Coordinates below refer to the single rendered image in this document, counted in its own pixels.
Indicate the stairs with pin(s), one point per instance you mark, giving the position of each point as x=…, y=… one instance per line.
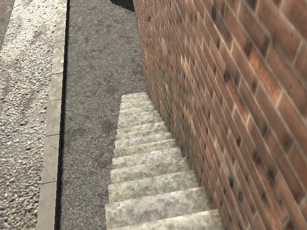
x=152, y=186

